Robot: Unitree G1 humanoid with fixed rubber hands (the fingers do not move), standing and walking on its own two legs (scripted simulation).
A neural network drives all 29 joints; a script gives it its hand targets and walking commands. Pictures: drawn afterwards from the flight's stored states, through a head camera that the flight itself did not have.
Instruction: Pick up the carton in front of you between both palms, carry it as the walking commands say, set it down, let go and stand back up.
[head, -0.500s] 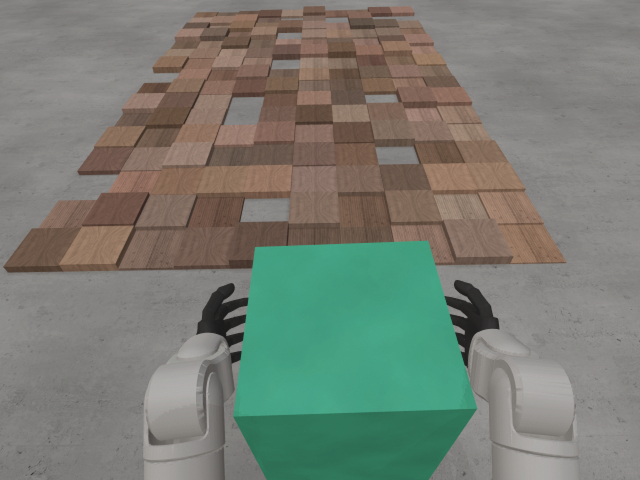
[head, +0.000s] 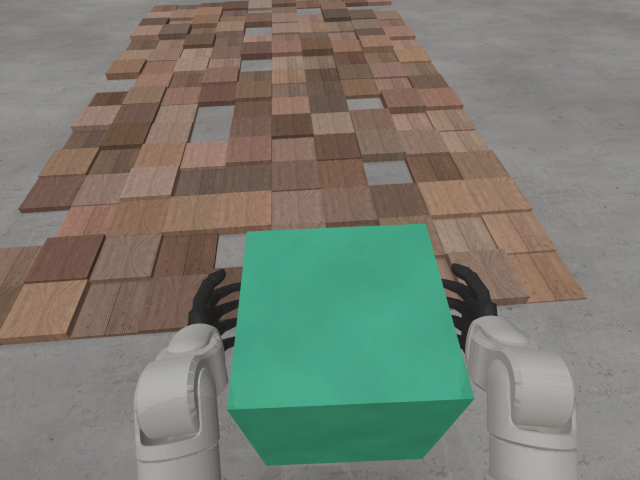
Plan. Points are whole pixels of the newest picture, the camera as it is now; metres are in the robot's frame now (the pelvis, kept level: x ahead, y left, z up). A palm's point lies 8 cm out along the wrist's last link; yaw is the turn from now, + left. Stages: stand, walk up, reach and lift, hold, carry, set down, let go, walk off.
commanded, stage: carry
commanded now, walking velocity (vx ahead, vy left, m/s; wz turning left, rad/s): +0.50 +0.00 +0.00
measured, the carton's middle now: (340, 352) +0.28 +0.00 +0.02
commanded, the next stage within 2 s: none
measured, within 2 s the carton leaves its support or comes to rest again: neither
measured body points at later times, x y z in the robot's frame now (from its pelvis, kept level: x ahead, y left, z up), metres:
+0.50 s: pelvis +0.35 +0.01 -0.01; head +0.35 +0.01 +0.44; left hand +0.63 +0.17 +0.09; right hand +0.65 -0.13 +0.09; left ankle +0.49 +0.12 -0.72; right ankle +0.20 -0.09 -0.74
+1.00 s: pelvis +0.67 +0.03 -0.02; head +0.72 +0.03 +0.43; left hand +1.08 +0.20 +0.15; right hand +1.08 -0.11 +0.15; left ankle +0.52 +0.10 -0.73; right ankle +0.81 -0.05 -0.73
